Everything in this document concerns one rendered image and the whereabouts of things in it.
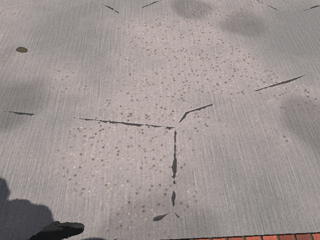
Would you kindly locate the robot left hand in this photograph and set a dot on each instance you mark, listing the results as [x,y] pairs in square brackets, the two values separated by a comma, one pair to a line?
[58,231]

